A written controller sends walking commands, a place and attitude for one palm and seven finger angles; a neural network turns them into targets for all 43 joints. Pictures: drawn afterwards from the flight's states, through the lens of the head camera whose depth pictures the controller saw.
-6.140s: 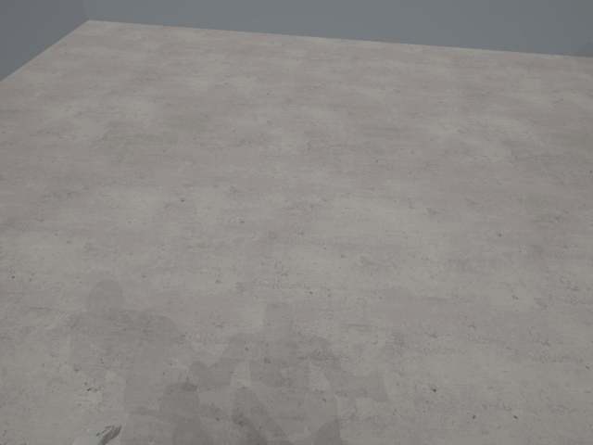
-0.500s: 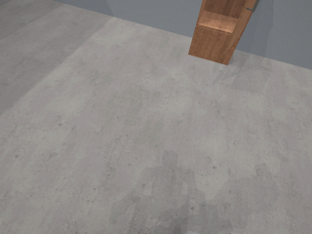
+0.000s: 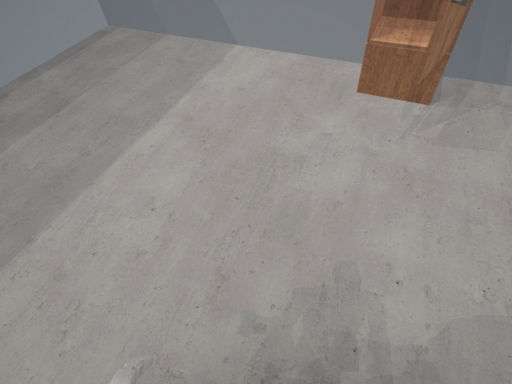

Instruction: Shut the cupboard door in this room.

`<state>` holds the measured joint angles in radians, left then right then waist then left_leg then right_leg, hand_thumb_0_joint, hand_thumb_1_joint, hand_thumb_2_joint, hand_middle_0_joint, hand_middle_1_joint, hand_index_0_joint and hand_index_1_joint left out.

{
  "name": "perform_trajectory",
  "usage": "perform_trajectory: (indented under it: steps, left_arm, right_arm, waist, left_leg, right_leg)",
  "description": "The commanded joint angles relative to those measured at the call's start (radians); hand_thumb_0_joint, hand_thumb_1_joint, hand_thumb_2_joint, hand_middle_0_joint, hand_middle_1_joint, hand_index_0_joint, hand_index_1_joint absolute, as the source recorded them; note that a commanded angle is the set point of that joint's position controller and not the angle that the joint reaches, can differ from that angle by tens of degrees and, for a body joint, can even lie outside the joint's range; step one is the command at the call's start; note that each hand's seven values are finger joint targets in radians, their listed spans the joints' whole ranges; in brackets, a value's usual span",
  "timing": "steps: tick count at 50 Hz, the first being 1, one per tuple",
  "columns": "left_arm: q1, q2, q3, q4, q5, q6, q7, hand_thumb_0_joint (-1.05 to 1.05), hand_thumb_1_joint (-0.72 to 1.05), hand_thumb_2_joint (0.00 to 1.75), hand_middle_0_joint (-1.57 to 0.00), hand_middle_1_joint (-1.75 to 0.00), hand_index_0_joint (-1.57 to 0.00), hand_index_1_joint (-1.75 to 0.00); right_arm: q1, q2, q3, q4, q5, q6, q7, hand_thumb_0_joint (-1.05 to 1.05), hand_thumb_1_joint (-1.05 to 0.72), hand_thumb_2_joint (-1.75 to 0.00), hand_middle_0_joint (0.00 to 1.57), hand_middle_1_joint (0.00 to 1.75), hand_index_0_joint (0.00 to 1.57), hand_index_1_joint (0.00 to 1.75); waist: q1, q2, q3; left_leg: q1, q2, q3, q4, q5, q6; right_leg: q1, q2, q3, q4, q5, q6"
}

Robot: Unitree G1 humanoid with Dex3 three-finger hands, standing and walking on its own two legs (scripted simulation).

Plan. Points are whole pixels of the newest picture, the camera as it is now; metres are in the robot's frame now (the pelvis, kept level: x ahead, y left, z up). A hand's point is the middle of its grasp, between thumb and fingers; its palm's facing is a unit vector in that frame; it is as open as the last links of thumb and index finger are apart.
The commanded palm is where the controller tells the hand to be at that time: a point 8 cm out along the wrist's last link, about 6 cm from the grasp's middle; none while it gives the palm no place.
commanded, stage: turn or walk to find it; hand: left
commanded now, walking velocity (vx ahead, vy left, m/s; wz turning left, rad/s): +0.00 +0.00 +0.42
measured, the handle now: out of the picture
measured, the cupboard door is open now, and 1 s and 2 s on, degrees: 75 75 75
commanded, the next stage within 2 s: stand and wait in 0.18 s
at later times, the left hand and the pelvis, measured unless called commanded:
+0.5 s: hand out of the picture -0.09 +0.22 -0.18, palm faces +0.22 -0.95 -0.22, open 7.4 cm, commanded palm none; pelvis -0.02 +0.03 +0.00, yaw +8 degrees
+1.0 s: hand out of the picture -0.05 +0.22 -0.18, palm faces +0.22 -0.95 -0.20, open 7.3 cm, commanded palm none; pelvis -0.05 +0.03 +0.00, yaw +12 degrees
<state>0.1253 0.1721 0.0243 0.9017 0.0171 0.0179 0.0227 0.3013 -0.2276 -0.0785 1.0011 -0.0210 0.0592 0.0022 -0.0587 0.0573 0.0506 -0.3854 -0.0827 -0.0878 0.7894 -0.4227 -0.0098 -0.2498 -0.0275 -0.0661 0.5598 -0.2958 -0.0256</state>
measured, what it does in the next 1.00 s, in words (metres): steps on the spot: left foot, then right foot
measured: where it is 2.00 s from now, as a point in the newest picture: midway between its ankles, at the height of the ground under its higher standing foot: outside the picture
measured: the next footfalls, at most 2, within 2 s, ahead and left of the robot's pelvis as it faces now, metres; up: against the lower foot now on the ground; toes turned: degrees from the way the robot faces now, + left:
left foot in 0.42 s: -0.02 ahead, +0.15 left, +0.00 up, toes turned +12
right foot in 0.74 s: +0.03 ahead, -0.10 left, +0.00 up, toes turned +3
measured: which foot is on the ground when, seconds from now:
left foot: up 0.00-0.40, down 0.42-1.00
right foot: down 0.00-0.44, up 0.46-0.72, down 0.74-1.00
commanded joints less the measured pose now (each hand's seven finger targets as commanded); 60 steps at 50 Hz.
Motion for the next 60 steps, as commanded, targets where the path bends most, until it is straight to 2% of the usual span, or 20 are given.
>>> perform_trajectory:
  steps: [1,5,15,18,20,21,22,23,24,28,32,35,38,41,47,50,52,54,58,60]
  left_arm:
    - [-0.027,0.183,0.052,-0.073,-0.005,-0.019,0.016,0.0,0.9,0.9,-0.2,-0.3,-0.2,-0.3]
    - [0.024,0.159,0.046,-0.055,-0.004,-0.032,0.013,0.0,0.9,0.9,-0.2,-0.3,-0.2,-0.3]
    - [0.205,0.206,0.058,0.046,0.017,-0.033,0.011,0.0,0.9,0.9,-0.2,-0.3,-0.2,-0.3]
    - [0.182,0.205,0.055,0.074,0.013,-0.029,0.012,0.0,0.9,0.9,-0.2,-0.3,-0.2,-0.3]
    - [0.165,0.168,0.042,0.083,-0.005,-0.019,0.011,0.0,0.9,0.9,-0.2,-0.3,-0.2,-0.3]
    - [0.197,0.111,0.029,0.074,-0.013,-0.012,0.008,0.0,0.9,0.9,-0.2,-0.3,-0.2,-0.3]
    - [0.184,0.081,0.014,0.073,-0.01,-0.005,0.01,0.0,0.9,0.9,-0.2,-0.3,-0.2,-0.3]
    - [0.16,0.095,0.014,0.08,-0.003,0.001,0.01,0.0,0.9,0.9,-0.2,-0.3,-0.2,-0.3]
    - [0.146,0.087,0.014,0.102,0.0,0.011,0.012,0.0,0.9,0.9,-0.2,-0.3,-0.2,-0.3]
    - [0.201,0.08,0.006,0.159,-0.003,0.007,-0.001,0.0,0.9,0.9,-0.2,-0.3,-0.2,-0.3]
    - [0.183,0.059,-0.006,0.167,-0.004,0.002,0.002,0.0,0.9,0.9,-0.2,-0.3,-0.2,-0.3]
    - [0.244,0.066,-0.004,0.196,0.0,-0.012,0.006,0.0,0.9,0.9,-0.2,-0.3,-0.2,-0.3]
    - [0.213,0.143,0.012,0.184,0.003,-0.024,0.013,0.0,0.9,0.9,-0.2,-0.3,-0.2,-0.3]
    - [0.17,0.168,0.029,0.16,0.002,-0.018,0.01,0.0,0.9,0.9,-0.2,-0.3,-0.2,-0.3]
    - [0.075,0.174,0.053,0.085,0.004,0.003,0.011,0.0,0.9,0.9,-0.2,-0.3,-0.2,-0.3]
    - [0.045,0.112,0.048,0.051,-0.002,0.014,0.004,0.0,0.9,0.9,-0.2,-0.3,-0.2,-0.3]
    - [0.049,0.108,0.047,0.043,0.002,0.014,0.002,0.0,0.9,0.9,-0.2,-0.3,-0.2,-0.3]
    - [0.029,0.1,0.047,0.034,-0.004,0.007,-0.001,0.0,0.9,0.9,-0.2,-0.3,-0.2,-0.3]
    - [0.003,0.076,0.033,0.008,-0.019,-0.007,-0.002,0.0,0.9,0.9,-0.2,-0.3,-0.2,-0.3]
    - [0.034,0.08,0.034,0.011,-0.024,-0.01,0.001,0.0,0.9,0.9,-0.2,-0.3,-0.2,-0.3]
  right_arm:
    - [0.007,-0.089,-0.032,-0.055,-0.007,0.004,0.008,0.0,-0.9,-0.9,0.2,0.3,0.2,0.3]
    - [0.032,-0.078,-0.026,-0.041,-0.006,0.006,0.014,0.0,-0.9,-0.9,0.2,0.3,0.2,0.3]
    - [-0.123,-0.038,0.011,-0.061,0.01,-0.016,0.001,0.0,-0.9,-0.9,0.2,0.3,0.2,0.3]
    - [-0.075,-0.029,0.02,-0.038,0.016,-0.032,-0.008,0.0,-0.9,-0.9,0.2,0.3,0.2,0.3]
    - [-0.008,-0.065,0.021,-0.003,0.014,-0.052,-0.011,0.0,-0.9,-0.9,0.2,0.3,0.2,0.3]
    - [-0.009,-0.139,0.01,-0.006,0.005,-0.063,-0.015,0.0,-0.9,-0.9,0.2,0.3,0.2,0.3]
    - [-0.032,-0.175,0.007,-0.009,0.005,-0.058,-0.021,0.0,-0.9,-0.9,0.2,0.3,0.2,0.3]
    - [-0.061,-0.163,0.015,-0.012,0.002,-0.054,-0.026,0.0,-0.9,-0.9,0.2,0.3,0.2,0.3]
    - [-0.084,-0.126,0.026,-0.001,0.001,-0.063,-0.039,0.0,-0.9,-0.9,0.2,0.3,0.2,0.3]
    - [-0.135,-0.097,0.038,0.005,0.008,-0.067,-0.047,0.0,-0.9,-0.9,0.2,0.3,0.2,0.3]
    - [-0.092,-0.093,0.03,0.035,0.008,-0.069,-0.044,0.0,-0.9,-0.9,0.2,0.3,0.2,0.3]
    - [-0.104,-0.076,0.025,0.042,0.014,-0.07,-0.042,0.0,-0.9,-0.9,0.2,0.3,0.2,0.3]
    - [-0.097,-0.027,0.033,0.031,0.023,-0.062,-0.026,0.0,-0.9,-0.9,0.2,0.3,0.2,0.3]
    - [-0.098,-0.029,0.023,0.025,0.011,-0.039,-0.022,0.0,-0.9,-0.9,0.2,0.3,0.2,0.3]
    - [-0.019,-0.041,0.017,0.028,0.0,-0.035,-0.009,0.0,-0.9,-0.9,0.2,0.3,0.2,0.3]
    - [-0.013,-0.128,0.003,0.001,-0.009,-0.047,-0.016,0.0,-0.9,-0.9,0.2,0.3,0.2,0.3]
    - [-0.001,-0.137,0.0,0.0,-0.005,-0.057,-0.028,0.0,-0.9,-0.9,0.2,0.3,0.2,0.3]
    - [0.013,-0.136,0.0,-0.002,-0.006,-0.06,-0.035,0.0,-0.9,-0.9,0.2,0.3,0.2,0.3]
    - [0.057,-0.154,-0.01,0.0,-0.008,-0.056,-0.039,0.0,-0.9,-0.9,0.2,0.3,0.2,0.3]
    - [0.051,-0.155,-0.016,-0.005,-0.006,-0.05,-0.034,0.0,-0.9,-0.9,0.2,0.3,0.2,0.3]
  waist:
    - [0.019,-0.182,0.026]
    - [0.027,-0.213,0.009]
    - [0.113,-0.246,-0.06]
    - [0.079,-0.246,-0.091]
    - [0.039,-0.116,-0.118]
    - [0.046,0.101,-0.129]
    - [0.046,0.208,-0.089]
    - [0.047,0.126,-0.047]
    - [0.049,0.194,-0.018]
    - [0.075,0.105,0.001]
    - [0.057,0.07,-0.012]
    - [0.084,0.018,-0.041]
    - [0.066,-0.119,-0.012]
    - [0.065,-0.281,0.038]
    - [0.043,-0.117,0.036]
    - [0.04,0.209,0.057]
    - [0.044,0.198,-0.005]
    - [0.042,0.15,-0.066]
    - [0.025,0.063,-0.159]
    - [0.036,0.076,-0.178]
  left_leg:
    - [-0.146,0.085,0.01,0.418,0.029,-0.028]
    - [-0.163,0.103,0.042,0.421,0.115,-0.059]
    - [-0.029,0.113,0.117,-0.01,-0.037,-0.055]
    - [0.125,0.098,0.149,-0.231,0.065,-0.039]
    - [0.339,0.146,0.109,-0.448,0.309,-0.019]
    - [0.407,0.323,-0.094,-0.471,0.463,0.039]
    - [0.341,0.436,-0.175,-0.506,0.6,0.121]
    - [0.255,0.434,-0.128,-0.513,0.564,0.154]
    - [0.217,0.388,-0.103,-0.537,0.584,0.14]
    - [0.27,0.325,0.006,-0.48,0.731,0.147]
    - [0.295,0.312,0.004,-0.471,0.676,0.143]
    - [0.258,0.265,0.017,-0.4,0.561,0.094]
    - [0.132,0.157,0.075,-0.347,0.297,0.022]
    - [0.153,0.114,0.12,-0.253,0.146,0.001]
    - [0.129,0.147,0.051,-0.283,0.153,0.019]
    - [0.011,0.321,-0.316,-0.581,0.073,0.124]
    - [0.109,0.345,-0.338,-0.558,0.299,0.189]
    - [0.201,0.333,-0.305,-0.486,0.487,0.203]
    - [0.346,0.303,-0.28,-0.386,0.804,0.204]
    - [0.321,0.269,-0.259,-0.367,0.806,0.172]
  right_leg:
    - [-0.042,-0.298,0.206,-0.333,-0.006,-0.09]
    - [0.031,-0.254,0.091,-0.315,0.084,-0.068]
    - [0.177,-0.305,0.091,-0.205,0.463,-0.131]
    - [0.139,-0.284,0.074,-0.142,0.488,-0.103]
    - [0.013,-0.202,0.002,-0.03,0.32,-0.016]
    - [-0.13,-0.11,-0.049,0.077,0.064,0.042]
    - [-0.165,-0.074,-0.044,0.175,-0.231,0.066]
    - [-0.127,-0.077,0.002,0.256,-0.248,0.06]
    - [-0.126,-0.081,0.036,0.292,-0.227,0.069]
    - [-0.122,-0.075,0.035,0.274,-0.139,0.071]
    - [-0.065,-0.068,0.01,0.1,-0.107,0.083]
    - [0.058,-0.065,0.002,-0.132,0.111,0.081]
    - [0.107,-0.196,0.108,-0.165,0.296,0.021]
    - [-0.045,-0.254,0.164,-0.255,0.035,-0.04]
    - [-0.116,-0.221,0.068,-0.168,-0.147,-0.022]
    - [-0.112,-0.03,-0.05,0.192,-0.127,0.063]
    - [-0.181,-0.039,0.028,0.383,-0.213,0.051]
    - [-0.211,-0.033,0.051,0.401,-0.221,0.053]
    - [-0.185,0.005,0.045,0.21,-0.208,0.068]
    - [-0.087,0.022,0.029,0.057,-0.121,0.07]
